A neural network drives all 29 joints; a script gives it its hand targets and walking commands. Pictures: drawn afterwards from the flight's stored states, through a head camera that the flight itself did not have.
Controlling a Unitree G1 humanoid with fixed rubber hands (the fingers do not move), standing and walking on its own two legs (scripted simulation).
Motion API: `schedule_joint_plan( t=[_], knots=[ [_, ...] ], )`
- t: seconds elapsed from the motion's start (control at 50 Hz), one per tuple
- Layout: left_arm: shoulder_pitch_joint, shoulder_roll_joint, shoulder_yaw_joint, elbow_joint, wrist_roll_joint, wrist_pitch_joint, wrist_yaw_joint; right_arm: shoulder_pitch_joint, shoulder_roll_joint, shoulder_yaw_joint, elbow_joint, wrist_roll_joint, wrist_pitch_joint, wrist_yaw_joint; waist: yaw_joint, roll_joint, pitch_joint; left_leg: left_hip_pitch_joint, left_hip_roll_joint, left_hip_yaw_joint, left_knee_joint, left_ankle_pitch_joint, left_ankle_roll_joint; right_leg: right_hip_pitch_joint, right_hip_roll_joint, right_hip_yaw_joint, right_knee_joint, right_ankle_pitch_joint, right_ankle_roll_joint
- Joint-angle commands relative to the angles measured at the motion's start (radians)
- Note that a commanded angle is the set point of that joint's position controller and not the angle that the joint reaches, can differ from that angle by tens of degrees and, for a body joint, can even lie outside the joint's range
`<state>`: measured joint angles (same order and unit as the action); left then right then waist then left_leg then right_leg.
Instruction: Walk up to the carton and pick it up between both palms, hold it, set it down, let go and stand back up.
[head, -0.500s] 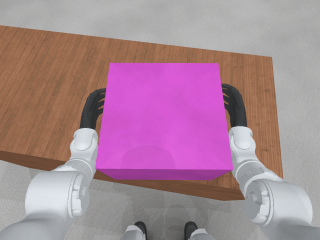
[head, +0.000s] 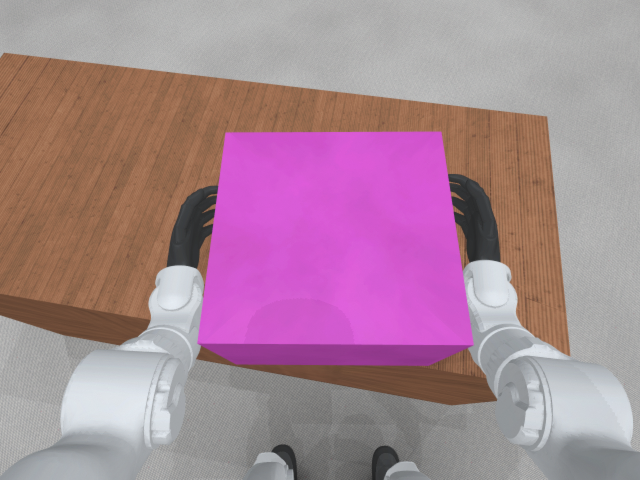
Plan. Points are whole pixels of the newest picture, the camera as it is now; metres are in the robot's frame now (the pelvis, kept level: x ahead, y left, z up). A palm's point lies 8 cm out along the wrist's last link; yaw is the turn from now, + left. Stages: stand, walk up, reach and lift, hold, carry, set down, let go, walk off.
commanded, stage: reach and lift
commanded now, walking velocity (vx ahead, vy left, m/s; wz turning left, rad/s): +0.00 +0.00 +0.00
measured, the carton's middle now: (332, 255) +0.41 +0.00 -0.06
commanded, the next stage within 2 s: none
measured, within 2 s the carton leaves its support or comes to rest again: leaves its support in 0.48 s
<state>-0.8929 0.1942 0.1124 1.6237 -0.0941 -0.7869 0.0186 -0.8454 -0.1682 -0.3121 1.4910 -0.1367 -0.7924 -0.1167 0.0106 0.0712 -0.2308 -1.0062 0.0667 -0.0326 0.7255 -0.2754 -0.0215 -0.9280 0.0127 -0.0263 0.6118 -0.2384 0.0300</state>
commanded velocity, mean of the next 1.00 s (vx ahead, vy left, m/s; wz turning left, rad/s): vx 0.00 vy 0.00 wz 0.00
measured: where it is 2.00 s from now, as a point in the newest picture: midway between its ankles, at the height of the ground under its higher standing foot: outside the picture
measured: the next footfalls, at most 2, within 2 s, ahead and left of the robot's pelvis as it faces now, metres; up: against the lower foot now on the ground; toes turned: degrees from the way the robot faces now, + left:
none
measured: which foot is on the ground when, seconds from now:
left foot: down 0.00-1.00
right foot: down 0.00-1.00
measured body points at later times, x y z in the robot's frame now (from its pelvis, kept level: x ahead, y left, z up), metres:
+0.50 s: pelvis -0.01 -0.01 -0.01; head +0.10 -0.01 +0.42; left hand +0.40 +0.18 -0.02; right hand +0.40 -0.19 -0.02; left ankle +0.01 +0.12 -0.70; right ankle +0.00 -0.14 -0.70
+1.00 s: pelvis -0.03 -0.01 +0.02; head -0.03 -0.01 +0.47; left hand +0.38 +0.19 +0.10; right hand +0.39 -0.18 +0.13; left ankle +0.00 +0.13 -0.70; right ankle +0.00 -0.14 -0.70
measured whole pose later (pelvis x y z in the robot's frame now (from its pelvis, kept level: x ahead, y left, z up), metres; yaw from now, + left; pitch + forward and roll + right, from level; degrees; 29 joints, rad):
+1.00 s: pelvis -0.03 -0.01 +0.02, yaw +4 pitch +12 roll -1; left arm -0.82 0.25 -0.16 1.39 -0.28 -0.34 0.05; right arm -0.78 -0.15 -0.06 1.08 0.15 -0.16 -0.12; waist -0.07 0.04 -0.24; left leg -0.63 0.01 -0.08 0.66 -0.24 -0.03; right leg -0.57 -0.02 -0.03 0.63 -0.26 0.02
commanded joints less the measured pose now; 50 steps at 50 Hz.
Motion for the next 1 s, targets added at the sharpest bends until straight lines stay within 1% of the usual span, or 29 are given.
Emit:
schedule_joint_plan(
  t=[0.0, 0.14, 0.2, 0.22, 0.24, 0.28, 0.32, 0.36, 0.46, 0.54, 0.56, 0.66, 0.7, 0.74, 0.8, 0.9, 0.98],
  knots=[
    [-0.398, -0.604, -0.168, -0.126, 0.119, -0.038, -0.116, -0.377, 0.605, 0.270, -0.018, -0.188, -0.034, 0.191, -0.035, -0.025, -0.770, 0.584, -0.051, 0.060, 0.048, 0.613, -0.062, 0.279, 0.059, -0.082, 0.016, 0.546, -0.007],
    [-0.437, -0.623, -0.214, -0.176, 0.073, -0.012, -0.109, -0.405, 0.636, 0.308, -0.057, -0.139, 0.015, 0.198, -0.034, -0.025, -0.801, 0.561, -0.058, 0.052, 0.056, 0.540, -0.052, 0.284, 0.065, -0.075, 0.034, 0.494, -0.004],
    [-0.467, -0.631, -0.242, -0.195, 0.040, -0.003, -0.108, -0.419, 0.656, 0.332, -0.086, -0.116, 0.043, 0.200, -0.038, -0.029, -0.823, 0.532, -0.062, 0.048, 0.060, 0.490, -0.047, 0.299, 0.065, -0.067, 0.050, 0.471, -0.002],
    [-0.473, -0.635, -0.255, -0.210, 0.027, 0.000, -0.107, -0.419, 0.662, 0.338, -0.095, -0.105, 0.052, 0.201, -0.044, -0.028, -0.830, 0.533, -0.063, 0.046, 0.066, 0.480, -0.047, 0.298, 0.067, -0.067, 0.055, 0.461, -0.003],
    [-0.483, -0.636, -0.264, -0.220, 0.017, 0.004, -0.106, -0.428, 0.665, 0.347, -0.106, -0.095, 0.064, 0.202, -0.041, -0.029, -0.839, 0.537, -0.064, 0.043, 0.070, 0.475, -0.045, 0.299, 0.068, -0.066, 0.060, 0.453, -0.001],
    [-0.499, -0.649, -0.287, -0.246, -0.005, 0.011, -0.104, -0.439, 0.678, 0.363, -0.132, -0.073, 0.082, 0.204, -0.046, -0.023, -0.845, 0.538, -0.067, 0.037, 0.079, 0.462, -0.046, 0.303, 0.069, -0.062, 0.069, 0.443, -0.002],
    [-0.535, -0.669, -0.313, -0.280, -0.036, 0.017, -0.103, -0.461, 0.698, 0.387, -0.164, -0.050, 0.105, 0.204, -0.054, -0.030, -0.862, 0.533, -0.070, 0.028, 0.089, 0.445, -0.042, 0.307, 0.070, -0.056, 0.082, 0.432, -0.001],
    [-0.565, -0.681, -0.337, -0.315, -0.059, 0.025, -0.103, -0.485, 0.717, 0.409, -0.208, -0.026, 0.129, 0.204, -0.059, -0.027, -0.880, 0.521, -0.075, 0.023, 0.092, 0.415, -0.039, 0.314, 0.070, -0.052, 0.092, 0.416, 0.001],
    [-0.622, -0.734, -0.415, -0.448, -0.126, 0.059, -0.095, -0.523, 0.786, 0.502, -0.350, 0.065, 0.210, 0.202, -0.068, -0.019, -0.929, 0.533, -0.087, -0.001, 0.118, 0.434, -0.040, 0.364, 0.072, -0.030, 0.123, 0.440, 0.000],
    [-0.668, -0.766, -0.469, -0.570, -0.178, 0.098, -0.088, -0.554, 0.841, 0.589, -0.507, 0.142, 0.292, 0.195, -0.074, -0.033, -0.964, 0.522, -0.102, -0.019, 0.120, 0.417, -0.033, 0.419, 0.070, -0.010, 0.142, 0.455, 0.009],
    [-0.689, -0.775, -0.478, -0.603, -0.188, 0.108, -0.086, -0.563, 0.858, 0.607, -0.546, 0.160, 0.315, 0.193, -0.074, -0.026, -0.961, 0.521, -0.106, -0.023, 0.113, 0.411, -0.033, 0.439, 0.068, -0.005, 0.142, 0.461, 0.010],
    [-0.764, -0.803, -0.520, -0.770, -0.222, 0.158, -0.079, -0.563, 0.909, 0.663, -0.717, 0.233, 0.420, 0.171, -0.100, -0.019, -0.927, 0.549, -0.120, -0.038, 0.083, 0.399, -0.035, 0.493, 0.064, 0.016, 0.127, 0.448, 0.012],
    [-0.788, -0.812, -0.526, -0.813, -0.221, 0.175, -0.076, -0.573, 0.919, 0.676, -0.769, 0.252, 0.453, 0.164, -0.104, -0.007, -0.900, 0.577, -0.123, -0.043, 0.060, 0.392, -0.038, 0.499, 0.060, 0.019, 0.104, 0.418, 0.007],
    [-0.805, -0.810, -0.522, -0.840, -0.213, 0.192, -0.076, -0.570, 0.921, 0.682, -0.793, 0.260, 0.484, 0.157, -0.109, -0.002, -0.851, 0.595, -0.124, -0.047, 0.028, 0.371, -0.039, 0.512, 0.053, 0.023, 0.075, 0.383, 0.003],
    [-0.820, -0.796, -0.493, -0.832, -0.189, 0.224, -0.081, -0.566, 0.912, 0.672, -0.779, 0.267, 0.533, 0.148, -0.110, 0.001, -0.745, 0.620, -0.120, -0.050, -0.033, 0.320, -0.034, 0.539, 0.045, 0.027, 0.025, 0.306, -0.006],
    [-0.814, -0.792, -0.421, -0.759, -0.137, 0.302, -0.100, -0.562, 0.884, 0.595, -0.666, 0.251, 0.605, 0.151, -0.114, 0.008, -0.546, 0.676, -0.105, -0.056, -0.139, 0.206, -0.020, 0.549, 0.028, 0.029, -0.063, 0.142, -0.025],
    [-0.802, -0.806, -0.365, -0.726, -0.104, 0.359, -0.110, -0.573, 0.860, 0.532, -0.607, 0.237, 0.633, 0.165, -0.111, 0.008, -0.461, 0.731, -0.092, -0.053, -0.210, 0.173, -0.015, 0.566, 0.019, 0.020, -0.118, 0.090, -0.037]
  ],
)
